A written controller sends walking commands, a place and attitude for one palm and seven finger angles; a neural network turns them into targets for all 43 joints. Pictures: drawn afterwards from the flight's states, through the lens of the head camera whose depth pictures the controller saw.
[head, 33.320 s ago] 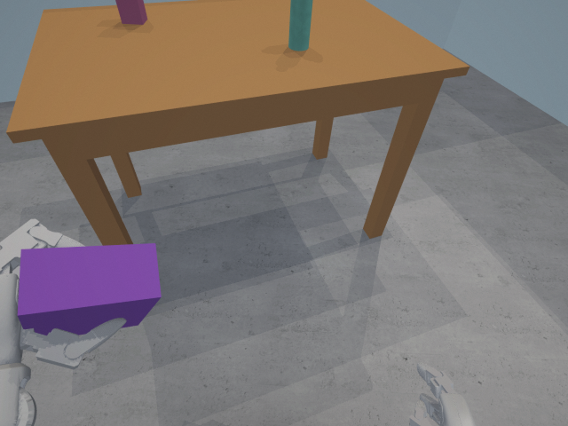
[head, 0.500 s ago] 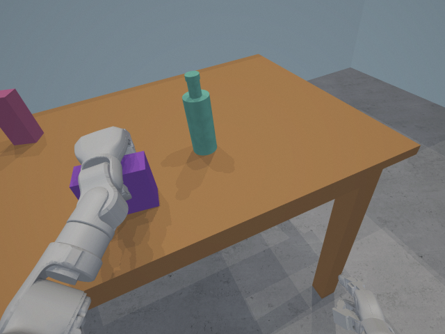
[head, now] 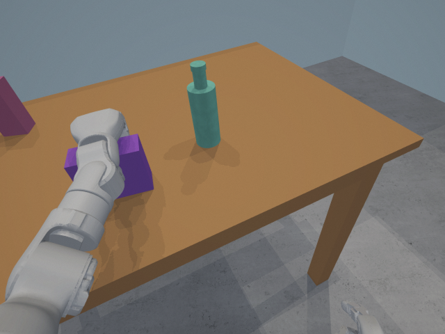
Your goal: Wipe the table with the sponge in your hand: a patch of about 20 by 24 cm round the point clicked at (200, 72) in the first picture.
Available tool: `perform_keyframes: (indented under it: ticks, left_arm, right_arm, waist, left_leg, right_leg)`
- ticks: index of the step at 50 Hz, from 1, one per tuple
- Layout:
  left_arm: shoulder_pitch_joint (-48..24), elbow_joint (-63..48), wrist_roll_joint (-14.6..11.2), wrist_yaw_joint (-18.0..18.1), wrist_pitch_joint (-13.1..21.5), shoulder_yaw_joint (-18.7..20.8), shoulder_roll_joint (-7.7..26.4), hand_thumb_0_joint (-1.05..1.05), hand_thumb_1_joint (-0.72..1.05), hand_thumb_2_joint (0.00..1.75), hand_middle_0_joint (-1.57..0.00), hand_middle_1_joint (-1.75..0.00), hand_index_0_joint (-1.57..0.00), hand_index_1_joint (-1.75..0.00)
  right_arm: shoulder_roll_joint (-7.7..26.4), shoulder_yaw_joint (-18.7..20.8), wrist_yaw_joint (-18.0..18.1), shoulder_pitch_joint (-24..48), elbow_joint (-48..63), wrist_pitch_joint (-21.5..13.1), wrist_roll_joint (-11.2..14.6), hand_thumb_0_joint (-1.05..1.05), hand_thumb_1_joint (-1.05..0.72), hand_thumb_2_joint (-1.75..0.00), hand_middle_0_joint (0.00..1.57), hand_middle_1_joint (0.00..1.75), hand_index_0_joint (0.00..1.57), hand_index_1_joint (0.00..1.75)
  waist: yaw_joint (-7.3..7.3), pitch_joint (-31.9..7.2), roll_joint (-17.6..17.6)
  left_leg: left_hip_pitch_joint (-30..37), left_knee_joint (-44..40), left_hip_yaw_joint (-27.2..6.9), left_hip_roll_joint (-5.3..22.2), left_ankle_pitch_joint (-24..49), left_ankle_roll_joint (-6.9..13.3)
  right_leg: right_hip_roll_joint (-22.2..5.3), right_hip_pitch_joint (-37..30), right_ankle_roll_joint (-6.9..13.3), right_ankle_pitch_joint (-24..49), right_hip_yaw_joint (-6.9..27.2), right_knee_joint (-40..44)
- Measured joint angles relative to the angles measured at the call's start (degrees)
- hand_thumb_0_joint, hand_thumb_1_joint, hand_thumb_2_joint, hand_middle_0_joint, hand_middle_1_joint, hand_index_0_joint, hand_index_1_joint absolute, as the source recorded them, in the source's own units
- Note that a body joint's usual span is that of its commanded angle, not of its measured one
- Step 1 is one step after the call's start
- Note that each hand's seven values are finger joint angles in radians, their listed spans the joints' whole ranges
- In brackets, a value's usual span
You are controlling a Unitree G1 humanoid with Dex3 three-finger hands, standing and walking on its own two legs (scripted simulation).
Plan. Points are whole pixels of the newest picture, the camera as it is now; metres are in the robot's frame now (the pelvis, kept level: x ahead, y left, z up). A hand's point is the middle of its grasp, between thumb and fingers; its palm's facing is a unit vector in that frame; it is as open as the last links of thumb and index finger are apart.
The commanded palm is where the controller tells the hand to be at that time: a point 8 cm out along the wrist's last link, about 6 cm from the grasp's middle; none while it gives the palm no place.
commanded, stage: wipe forward along the third lane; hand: left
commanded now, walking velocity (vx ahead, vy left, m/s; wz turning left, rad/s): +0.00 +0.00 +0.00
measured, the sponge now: (116, 176) +0.40 +0.24 +0.09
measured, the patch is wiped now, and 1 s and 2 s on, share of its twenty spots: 0.95 1.00 1.00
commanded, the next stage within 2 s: wipe back along the third lane in 0.18 s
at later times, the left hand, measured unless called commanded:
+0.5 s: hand (103, 144) +0.44 +0.26 +0.15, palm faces +0.07 -0.03 -1.00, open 10.0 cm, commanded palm +0.40 +0.25 +0.18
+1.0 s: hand (104, 154) +0.40 +0.24 +0.15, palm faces +0.17 -0.10 -0.98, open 9.9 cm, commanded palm +0.34 +0.22 +0.18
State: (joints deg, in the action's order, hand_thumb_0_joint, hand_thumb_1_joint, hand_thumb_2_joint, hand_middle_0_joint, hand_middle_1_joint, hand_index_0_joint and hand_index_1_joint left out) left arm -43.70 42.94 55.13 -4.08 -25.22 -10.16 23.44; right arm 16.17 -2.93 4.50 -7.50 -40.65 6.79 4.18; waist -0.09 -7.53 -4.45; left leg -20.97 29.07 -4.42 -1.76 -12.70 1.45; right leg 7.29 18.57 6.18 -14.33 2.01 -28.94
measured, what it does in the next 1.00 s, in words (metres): shifts its weight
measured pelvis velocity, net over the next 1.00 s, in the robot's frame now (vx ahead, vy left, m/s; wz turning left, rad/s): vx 0.03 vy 0.08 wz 0.02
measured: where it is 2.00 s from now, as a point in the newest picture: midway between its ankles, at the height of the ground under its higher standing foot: outside the picture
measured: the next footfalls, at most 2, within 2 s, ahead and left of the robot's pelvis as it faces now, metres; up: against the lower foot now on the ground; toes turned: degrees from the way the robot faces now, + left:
none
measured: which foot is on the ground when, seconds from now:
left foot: down 0.00-1.00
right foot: down 0.00-1.00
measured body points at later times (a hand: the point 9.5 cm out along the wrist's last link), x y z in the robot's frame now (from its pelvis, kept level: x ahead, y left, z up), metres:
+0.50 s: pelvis +0.02 +0.06 +0.01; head +0.00 +0.02 +0.45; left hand +0.43 +0.26 +0.20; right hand +0.18 -0.18 -0.11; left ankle +0.03 +0.14 -0.73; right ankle +0.00 -0.05 -0.73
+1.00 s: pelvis +0.03 +0.08 +0.00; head +0.00 +0.05 +0.45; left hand +0.39 +0.24 +0.21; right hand +0.28 -0.11 -0.08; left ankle +0.03 +0.14 -0.73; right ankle +0.00 -0.04 -0.73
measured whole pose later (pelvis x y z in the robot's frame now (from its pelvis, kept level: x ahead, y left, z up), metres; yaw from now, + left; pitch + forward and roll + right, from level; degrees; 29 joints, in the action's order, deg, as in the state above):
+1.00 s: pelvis +0.03 +0.08 +0.00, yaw +1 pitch +2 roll -1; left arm -33.3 18.0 54.6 2.4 -44.1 -26.6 12.7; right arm 13.7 -3.4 -3.9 -0.6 -37.4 13.4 5.2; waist -4.6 -8.6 -4.7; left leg -15.2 29.0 -3.6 -6.7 -15.1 5.3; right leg 1.9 11.4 1.1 -17.7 1.7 -27.3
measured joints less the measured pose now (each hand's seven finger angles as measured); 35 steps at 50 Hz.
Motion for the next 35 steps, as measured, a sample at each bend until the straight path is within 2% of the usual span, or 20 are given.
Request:
perform_keyframes:
  ticks: [12, 18, 22, 27, 35]
  left_arm:
    - [-5.3, 7.3, 0.6, 1.4, 2.7, -0.6, -0.6, 0.00, -0.61, 1.08, -0.81, -1.32, -0.82, -1.42]
    - [-6.0, 7.4, 0.9, 2.8, 2.2, -1.6, -2.5, 0.00, -0.61, 1.08, -0.81, -1.33, -0.82, -1.43]
    - [-1.5, 1.8, 0.9, 5.6, -0.2, -3.1, -4.8, 0.00, -0.61, 1.08, -0.81, -1.33, -0.82, -1.43]
    - [2.9, -4.8, -0.5, 8.6, -4.3, -6.0, -6.8, 0.00, -0.58, 1.07, -0.78, -1.36, -0.80, -1.45]
    - [3.3, -10.5, -1.1, 8.5, -12.9, -11.2, -9.6, 0.00, -0.53, 1.05, -0.73, -1.41, -0.76, -1.47]
  right_arm:
    - [0.4, 0.7, -0.2, -2.4, -0.8, 0.0, 0.2, 0.01, -0.91, -0.89, 0.20, 0.30, 0.20, 0.30]
    - [-0.1, 1.3, -1.1, -3.0, -0.9, 0.0, 0.0, 0.01, -0.91, -0.89, 0.20, 0.30, 0.20, 0.30]
    - [-0.4, 1.7, -2.3, -3.1, -0.6, 0.6, 0.0, 0.01, -0.91, -0.89, 0.20, 0.30, 0.20, 0.30]
    - [-1.4, 1.1, -3.5, -0.6, -0.6, 1.5, 0.5, 0.01, -0.91, -0.89, 0.20, 0.30, 0.20, 0.30]
    - [-2.3, 0.2, -5.2, 6.2, 1.7, 3.2, 1.1, 0.01, -0.91, -0.89, 0.20, 0.30, 0.20, 0.30]
  waist:
    - [0.70, -0.2, 0.3]
    - [0.09, -0.8, 0.2]
    - [-0.96, -1.8, -0.5]
    - [-1.83, -1.9, -0.4]
    - [-2.84, -0.9, 0.3]
  left_leg:
    - [-0.1, -1.5, 0.1, -1.1, 0.7, -0.3]
    - [-0.2, -2.2, 0.4, -1.9, 0.8, 0.7]
    - [0.8, -2.3, 0.9, -2.4, 0.3, 1.5]
    - [2.8, -2.4, 1.1, -3.2, -0.2, 2.4]
    - [4.1, -2.1, 0.9, -4.5, -0.5, 3.3]
  right_leg:
    - [-1.3, -0.6, -1.8, 0.5, 0.2, 2.5]
    - [-2.2, -0.7, -2.9, 0.6, 0.6, 3.5]
    - [-2.7, -1.9, -3.6, 0.2, 1.1, 3.9]
    - [-3.6, -3.9, -4.4, -0.6, 1.3, 4.0]
    - [-4.7, -5.3, -5.2, -1.5, 1.0, 3.3]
